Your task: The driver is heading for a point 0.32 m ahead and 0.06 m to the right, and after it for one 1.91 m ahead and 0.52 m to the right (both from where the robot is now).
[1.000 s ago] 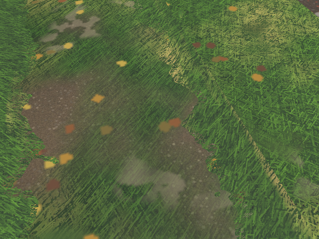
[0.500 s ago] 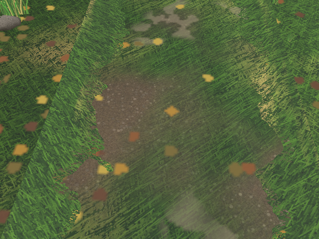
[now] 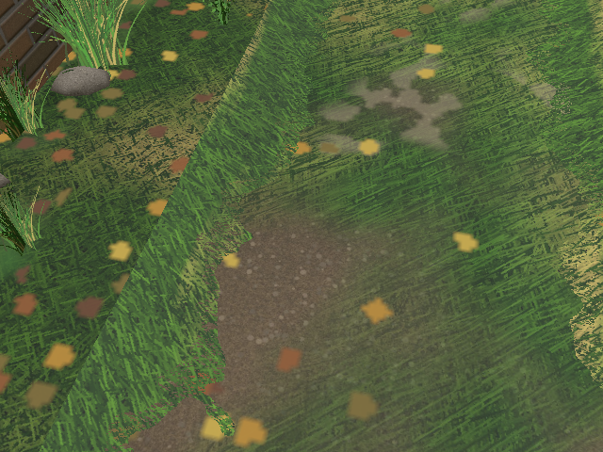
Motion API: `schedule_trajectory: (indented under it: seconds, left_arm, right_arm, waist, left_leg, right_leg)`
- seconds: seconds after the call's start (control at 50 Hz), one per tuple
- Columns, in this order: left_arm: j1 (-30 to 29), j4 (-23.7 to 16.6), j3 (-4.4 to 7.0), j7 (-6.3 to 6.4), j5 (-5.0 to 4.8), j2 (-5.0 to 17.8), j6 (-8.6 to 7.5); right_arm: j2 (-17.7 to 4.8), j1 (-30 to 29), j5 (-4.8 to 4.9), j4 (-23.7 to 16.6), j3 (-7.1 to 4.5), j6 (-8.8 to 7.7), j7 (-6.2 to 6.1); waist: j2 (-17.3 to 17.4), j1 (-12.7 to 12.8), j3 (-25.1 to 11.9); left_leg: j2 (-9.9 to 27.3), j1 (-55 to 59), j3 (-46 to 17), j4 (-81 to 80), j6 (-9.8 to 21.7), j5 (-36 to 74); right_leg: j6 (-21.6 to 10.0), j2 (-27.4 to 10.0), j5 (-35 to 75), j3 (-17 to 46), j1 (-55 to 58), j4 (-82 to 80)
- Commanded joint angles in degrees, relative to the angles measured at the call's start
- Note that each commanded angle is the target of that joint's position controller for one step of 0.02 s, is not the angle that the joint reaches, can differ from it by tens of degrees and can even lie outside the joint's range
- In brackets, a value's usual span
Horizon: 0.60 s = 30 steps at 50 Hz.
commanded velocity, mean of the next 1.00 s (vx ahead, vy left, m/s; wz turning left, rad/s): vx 0.20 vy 0.00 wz -0.31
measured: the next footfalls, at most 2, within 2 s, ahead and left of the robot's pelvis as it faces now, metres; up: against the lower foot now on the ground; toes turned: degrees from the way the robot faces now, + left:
left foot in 0.38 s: +0.34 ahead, +0.10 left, +0.00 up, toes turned -3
right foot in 0.84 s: +0.22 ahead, -0.10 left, +0.00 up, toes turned -22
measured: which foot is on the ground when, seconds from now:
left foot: up 0.00-0.36, down 0.38-0.84, up 0.86-1.00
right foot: down 0.00-0.38, up 0.40-0.82, down 0.84-1.00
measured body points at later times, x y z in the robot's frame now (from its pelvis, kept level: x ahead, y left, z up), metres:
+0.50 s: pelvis +0.20 +0.02 +0.00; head +0.24 +0.04 +0.45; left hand +0.24 +0.29 -0.15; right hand +0.35 -0.23 -0.10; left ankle +0.30 +0.10 -0.73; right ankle +0.11 -0.09 -0.66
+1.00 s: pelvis +0.20 +0.00 +0.01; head +0.21 -0.04 +0.46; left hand +0.41 +0.21 -0.09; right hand +0.19 -0.30 -0.12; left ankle +0.27 +0.12 -0.66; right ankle +0.18 -0.08 -0.73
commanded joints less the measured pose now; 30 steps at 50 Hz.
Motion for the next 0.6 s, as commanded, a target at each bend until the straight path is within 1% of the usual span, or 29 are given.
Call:
schedule_trajectory:
  seconds: [0.02, 0.04, 0.06, 0.08, 0.12, 0.16, 0.18, 0.2, 0.22, 0.24, 0.28, 0.32, 0.34, 0.36, 0.38, 0.4, 0.42, 0.44, 0.46, 0.48, 0.5, 0.52, 0.56, 0.6]
  left_arm:
    - [6.36, 0.06, 1.62, 0.16, -0.49, 5.14, -0.52]
    - [7.03, 1.07, 1.48, 0.14, -0.66, 4.92, -0.94]
    - [8.47, 1.99, 1.49, -0.05, -0.9, 5.04, -1.53]
    - [9.69, 2.8, 1.57, -0.23, -1.18, 5.29, -2.04]
    - [11.23, 4.03, 1.8, -0.33, -1.54, 6.02, -2.47]
    - [12.87, 5.17, 1.73, -0.3, -1.56, 5.72, -2.27]
    - [13.53, 5.8, 1.45, -0.31, -1.7, 5.07, -2.1]
    - [14.15, 6.44, 1.29, -0.32, -1.8, 4.86, -1.98]
    - [14.89, 7.06, 1.31, -0.29, -1.81, 5.2, -1.86]
    - [15.86, 7.72, 1.41, -0.21, -1.76, 5.8, -1.7]
    - [17.6, 8.76, 1.58, -0.04, -1.68, 6.79, -1.21]
    - [16.6, 8.58, 1.89, 0.32, -1.72, 7.6, -0.64]
    - [15.63, 8.26, 2.06, 0.56, -1.8, 7.81, -0.38]
    - [14.13, 7.84, 2.21, 0.68, -2.3, 7.98, -0.16]
    - [14.06, 6.88, 2.0, 0.7, -2.91, 6.81, -0.31]
    - [16.3, 4.23, 1.25, 1.04, -3.53, 3.23, -0.38]
    - [24.3, 5.55, 1.32, 2.02, -4.3, 2.06, 1.11]
    - [23.05, 7.34, 2.53, 2.38, -2.3, 6.12, 2.72]
    - [19.13, 6.72, 2.79, 1.87, -1.35, 5.57, 3.46]
    - [16.73, 6.13, 2.87, 1.37, -0.89, 4.71, 4.08]
    - [15.34, 5.64, 3.01, 0.86, -0.43, 4.42, 4.9]
    - [15.97, 5.66, 3.0, 0.53, -0.19, 3.8, 5.71]
    - [15.93, 5.05, 3.2, 0.38, -0.56, 3.46, 6.66]
    - [13.94, 3.9, 3.2, 0.16, -0.54, 3.27, 7.39]
  right_arm:
    - [-4.43, -0.93, -0.98, -4.07, -0.56, -0.3, 0.8]
    - [-3.83, -0.29, -1.35, -3.82, -0.34, 0.2, 1.17]
    - [-3.41, -0.19, -1.47, -3.69, -0.2, 0.54, 1.39]
    - [-3.09, -0.7, -1.53, -3.81, -0.08, 0.76, 1.55]
    - [-2.58, -4.3, -1.68, -4.83, 0.27, 1.0, 1.9]
    - [-2.04, -9.84, -1.66, -6.5, 0.8, 0.95, 2.18]
    - [-1.36, -12.6, -1.65, -7.33, 1.19, 0.8, 2.19]
    - [-0.26, -14.49, -1.53, -7.86, 1.7, 0.61, 2.15]
    - [0.87, -15.79, -1.28, -8.08, 2.25, 0.41, 2.06]
    - [1.3, -16.63, -0.99, -8.01, 2.57, 0.23, 1.87]
    - [0.47, -17.0, -0.63, -7.63, 2.55, -0.06, 1.15]
    - [-1.26, -16.17, -0.47, -7.29, 2.17, -0.38, 0.28]
    - [-2.32, -13.89, -0.5, -6.46, 1.81, -0.66, -0.17]
    - [-3.24, -9.92, -0.83, -5.1, 1.44, -1.24, -0.69]
    - [-6.01, -5.34, -1.75, -4.0, 0.7, -2.1, -1.3]
    - [-10.39, -0.09, -2.71, -4.64, -0.11, -2.39, -1.71]
    - [-11.26, -0.9, -0.29, -5.29, -0.84, -0.96, -1.16]
    - [-7.03, -3.27, 1.04, -6.46, -0.16, 0.08, -0.99]
    - [-3.64, -8.05, 0.85, -7.34, 0.84, 0.41, -1.33]
    - [-1.83, -11.44, 0.39, -7.81, 1.46, 0.75, -1.85]
    - [-1.58, -12.66, 0.22, -7.83, 1.56, 0.89, -2.4]
    - [-2.1, -12.88, -0.08, -7.67, 1.36, 0.95, -2.64]
    - [-2.48, -12.66, -0.38, -7.49, 1.09, 0.66, -2.64]
    - [-2.78, -12.79, -0.6, -7.32, 0.86, 0.65, -2.68]
  waist:
    - [-4.48, 2.75, -1.36]
    - [-6.34, 2.01, -1.64]
    - [-6.87, 1.87, -2.24]
    - [-6.69, 1.67, -2.4]
    - [-6.35, 1.8, -1.34]
    - [-5.97, 2.8, 0.23]
    - [-5.68, 3.17, 1.33]
    - [-5.53, 3.35, 1.5]
    - [-5.79, 3.65, 1.06]
    - [-6.21, 4.11, 0.22]
    - [-7.12, 4.63, -1.7]
    - [-7.91, 3.93, -2.35]
    - [-7.67, 2.89, -2.93]
    - [-6.1, 0.68, -4.06]
    - [-2.47, -0.76, -7.65]
    - [6.96, -0.91, -15.84]
    - [14.02, 0.71, -24.18]
    - [5.59, 1.23, -20.57]
    - [3.91, 2.4, -12.91]
    - [4.28, 3.65, -7.92]
    - [5.81, 4.32, -5.24]
    - [6.48, 4.87, -4.9]
    - [5.02, 5.56, -6.15]
    - [5.12, 5.5, -6.03]
  left_leg:
    - [6.37, -18.67, -0.74, 5.35, -0.55, 5.23]
    - [6.85, -17.01, -0.19, 4.01, -1.1, 5.71]
    - [6.71, -16.42, 0.46, 3.43, -1.48, 6.0]
    - [6.9, -17.17, 1.03, 2.7, -1.83, 6.4]
    - [8.41, -20.8, 2.66, -0.02, -2.74, 9.16]
    - [10.14, -23.89, 4.73, -5.08, -3.81, 12.97]
    - [10.5, -23.5, 6.25, -9.17, -4.51, 14.5]
    - [9.97, -21.29, 7.63, -13.51, -5.12, 16.01]
    - [8.96, -18.25, 8.72, -17.52, -5.47, 17.49]
    - [7.69, -15.54, 9.48, -20.48, -5.69, 18.98]
    - [5.74, -12.3, 9.35, -23.95, -5.45, 21.39]
    - [5.13, -9.74, 7.69, -27.35, -4.38, 20.48]
    - [4.93, -6.88, 6.79, -30.28, -3.68, 20.6]
    - [4.95, -1.13, 6.8, -35.78, -2.81, 24.87]
    - [10.19, 8.74, 3.53, -36.83, -1.41, 37.17]
    - [26.69, 22.49, -8.74, -31.56, 2.39, 65.78]
    - [35.54, 26.49, -16.88, -31.14, 10.45, 75.54]
    - [32.0, 19.96, -14.08, -34.11, 10.41, 62.0]
    - [28.35, 12.71, -9.34, -37.78, 8.8, 50.1]
    - [25.46, 6.73, -5.58, -41.18, 7.32, 42.46]
    - [23.65, 2.42, -2.28, -43.46, 6.74, 39.05]
    - [22.67, -0.63, 0.32, -44.32, 6.86, 38.32]
    - [22.7, -2.17, 3.01, -44.8, 7.95, 37.21]
    - [23.09, -2.31, 4.58, -45.67, 8.25, 30.43]
  right_leg:
    - [-7.52, -16.31, -1.73, 22.59, 15.68, -18.61]
    - [-7.04, -14.79, 2.69, 19.2, 14.25, -19.23]
    - [-7.33, -14.33, 7.33, 17.5, 14.14, -19.41]
    - [-7.82, -14.16, 10.28, 15.99, 14.46, -19.85]
    - [-8.66, -14.05, 11.44, 13.63, 15.15, -21.88]
    - [-8.81, -13.2, 12.03, 11.3, 15.68, -23.71]
    - [-8.64, -12.08, 18.17, 9.91, 15.04, -23.22]
    - [-8.17, -10.84, 26.35, 7.85, 14.17, -21.75]
    - [-7.5, -9.91, 33.59, 6.11, 13.42, -19.94]
    - [-6.83, -9.35, 38.67, 5.19, 13.47, -18.08]
    - [-5.81, -9.42, 42.46, 6.0, 15.63, -14.35]
    - [-4.95, -9.93, 41.66, 8.57, 17.18, -10.28]
    - [-4.21, -9.88, 39.94, 10.2, 17.58, -7.5]
    - [-2.98, -8.48, 37.45, 10.28, 16.52, -2.32]
    - [-1.47, -5.69, 28.15, 9.37, 11.57, 6.11]
    - [0.02, -0.92, -1.95, 5.9, 1.6, 21.02]
    - [0.14, 4.09, -30.3, 3.37, -4.04, 33.88]
    - [0.21, 1.28, -27.78, 5.06, -5.45, 38.2]
    - [0.84, -0.45, -23.37, 4.94, -7.04, 38.35]
    - [1.78, -2.03, -19.95, 4.58, -7.22, 37.0]
    - [2.72, -2.88, -17.29, 4.22, -6.25, 36.01]
    - [3.5, -2.39, -15.45, 3.07, -4.27, 36.99]
    - [4.16, -2.02, -13.99, 2.64, -3.17, 36.91]
    - [4.21, -2.75, -12.5, 2.36, -4.25, 33.43]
